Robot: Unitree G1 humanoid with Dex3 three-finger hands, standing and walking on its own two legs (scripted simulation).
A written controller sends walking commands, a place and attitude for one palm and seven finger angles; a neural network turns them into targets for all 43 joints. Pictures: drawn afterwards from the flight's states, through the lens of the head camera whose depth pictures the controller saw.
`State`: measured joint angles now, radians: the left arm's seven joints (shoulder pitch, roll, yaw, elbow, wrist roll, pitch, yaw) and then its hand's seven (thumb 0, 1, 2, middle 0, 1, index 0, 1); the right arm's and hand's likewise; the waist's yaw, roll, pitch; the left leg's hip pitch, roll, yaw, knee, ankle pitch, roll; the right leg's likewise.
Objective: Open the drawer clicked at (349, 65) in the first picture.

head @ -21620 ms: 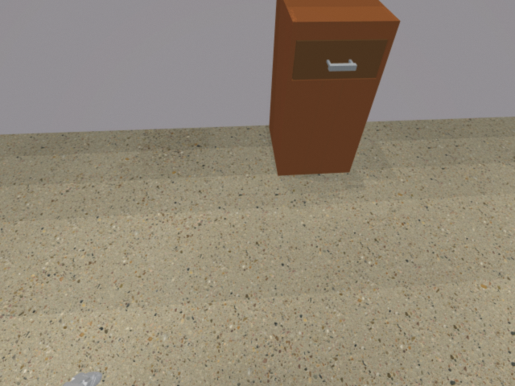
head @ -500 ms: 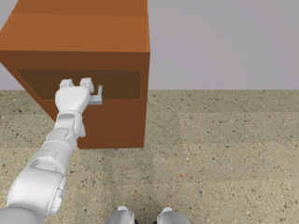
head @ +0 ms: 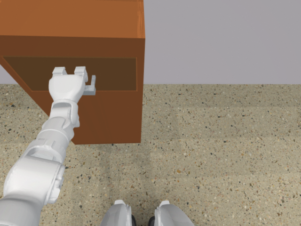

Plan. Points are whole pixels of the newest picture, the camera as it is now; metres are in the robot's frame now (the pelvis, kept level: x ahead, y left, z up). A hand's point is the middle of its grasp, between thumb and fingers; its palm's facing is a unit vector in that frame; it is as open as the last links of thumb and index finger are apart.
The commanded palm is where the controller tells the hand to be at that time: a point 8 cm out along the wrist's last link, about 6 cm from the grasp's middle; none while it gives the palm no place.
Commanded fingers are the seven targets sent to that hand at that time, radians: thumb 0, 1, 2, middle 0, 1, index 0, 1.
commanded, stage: lower the fingers behind the handle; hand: left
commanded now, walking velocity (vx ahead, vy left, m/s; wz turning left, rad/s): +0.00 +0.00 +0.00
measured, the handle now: (77, 84) +0.54 +0.20 -0.02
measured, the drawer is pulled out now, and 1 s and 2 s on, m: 0.00 0.00 0.00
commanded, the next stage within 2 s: lift the fingers back up to retry in 0.44 s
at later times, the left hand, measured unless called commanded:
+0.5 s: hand (73, 97) +0.48 +0.20 -0.02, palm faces -0.03 +0.00 -1.00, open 13.8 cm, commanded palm +0.47 +0.21 +0.01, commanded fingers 0.00 -0.50 0.30 -0.30 -1.20 -0.30 -1.20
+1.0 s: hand (64, 93) +0.48 +0.22 +0.01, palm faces -0.05 -0.06 -1.00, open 13.8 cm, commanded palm +0.46 +0.20 +0.07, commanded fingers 0.00 -0.50 0.30 -0.30 -1.20 -0.30 -1.20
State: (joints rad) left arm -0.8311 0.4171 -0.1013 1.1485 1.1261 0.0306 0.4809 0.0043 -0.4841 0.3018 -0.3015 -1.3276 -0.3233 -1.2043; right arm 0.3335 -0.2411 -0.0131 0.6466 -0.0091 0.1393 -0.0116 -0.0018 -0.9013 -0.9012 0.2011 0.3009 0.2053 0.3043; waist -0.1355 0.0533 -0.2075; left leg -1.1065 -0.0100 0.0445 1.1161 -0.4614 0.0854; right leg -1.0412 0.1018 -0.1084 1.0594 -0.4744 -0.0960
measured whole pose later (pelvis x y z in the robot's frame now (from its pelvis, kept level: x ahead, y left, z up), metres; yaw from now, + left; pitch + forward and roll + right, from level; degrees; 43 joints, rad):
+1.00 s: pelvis +0.02 +0.01 +0.03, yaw +0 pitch +23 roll -3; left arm -0.71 0.43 -0.06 1.01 1.08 -0.04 0.42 0.00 -0.48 0.30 -0.31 -1.21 -0.32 -1.20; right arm 0.37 -0.24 -0.03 0.67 0.00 0.15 -0.02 0.00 -0.90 -0.90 0.20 0.30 0.21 0.30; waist -0.11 0.06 -0.17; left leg -0.94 -0.02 0.05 0.95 -0.42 0.09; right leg -0.87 0.11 -0.08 0.88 -0.42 -0.08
